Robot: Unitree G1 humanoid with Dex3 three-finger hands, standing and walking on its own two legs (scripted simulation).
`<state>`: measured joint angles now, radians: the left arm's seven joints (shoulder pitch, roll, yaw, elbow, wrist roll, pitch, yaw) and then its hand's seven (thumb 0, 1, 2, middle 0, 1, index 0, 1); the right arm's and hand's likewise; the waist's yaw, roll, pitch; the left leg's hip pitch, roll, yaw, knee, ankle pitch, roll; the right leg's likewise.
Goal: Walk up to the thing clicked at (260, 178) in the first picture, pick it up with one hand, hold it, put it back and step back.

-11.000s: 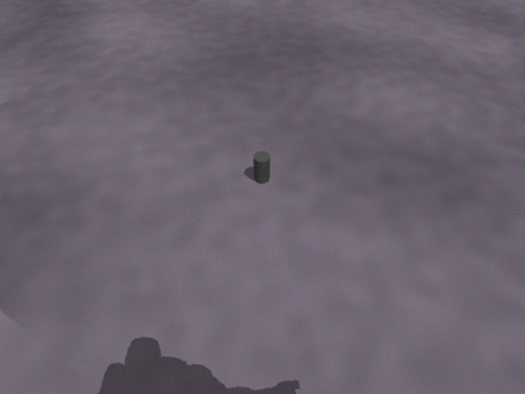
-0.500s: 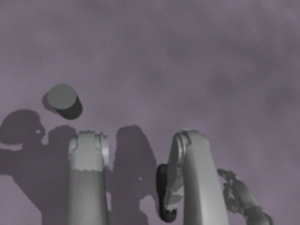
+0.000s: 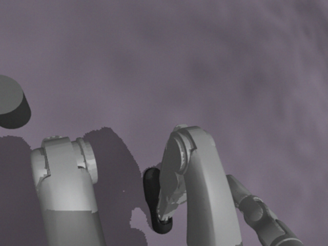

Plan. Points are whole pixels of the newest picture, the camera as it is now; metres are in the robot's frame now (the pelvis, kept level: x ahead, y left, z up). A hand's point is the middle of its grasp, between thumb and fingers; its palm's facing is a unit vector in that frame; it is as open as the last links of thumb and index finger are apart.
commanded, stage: close in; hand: left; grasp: from the side
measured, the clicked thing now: (6, 105) +0.42 +0.29 -0.21
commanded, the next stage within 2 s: rest palm in 0.52 s
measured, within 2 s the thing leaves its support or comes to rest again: leaves its support in 1.80 s
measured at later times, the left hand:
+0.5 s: hand out of the picture +0.39 +0.30 -0.17, palm faces +0.32 -0.95 +0.04, open 17.5 cm
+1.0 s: hand (3, 107) +0.41 +0.29 -0.18, palm faces +0.37 -0.93 +0.00, open 13.8 cm
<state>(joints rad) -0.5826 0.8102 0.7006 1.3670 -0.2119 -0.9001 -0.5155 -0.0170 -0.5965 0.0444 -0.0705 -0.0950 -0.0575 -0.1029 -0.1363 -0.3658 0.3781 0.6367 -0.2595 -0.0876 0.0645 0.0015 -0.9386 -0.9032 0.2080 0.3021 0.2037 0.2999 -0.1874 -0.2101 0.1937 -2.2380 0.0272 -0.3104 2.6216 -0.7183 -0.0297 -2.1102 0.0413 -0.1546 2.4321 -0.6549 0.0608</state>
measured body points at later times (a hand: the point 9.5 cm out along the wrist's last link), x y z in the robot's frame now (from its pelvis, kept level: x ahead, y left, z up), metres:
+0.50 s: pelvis -0.02 +0.01 -0.01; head +0.19 +0.19 +0.34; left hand +0.36 +0.35 -0.17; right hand +0.17 -0.23 -0.04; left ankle +0.08 +0.13 -0.26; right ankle +0.13 -0.13 -0.25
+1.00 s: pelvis -0.02 +0.01 -0.01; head +0.20 +0.20 +0.33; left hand +0.38 +0.34 -0.18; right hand +0.15 -0.23 -0.04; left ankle +0.08 +0.13 -0.26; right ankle +0.13 -0.13 -0.25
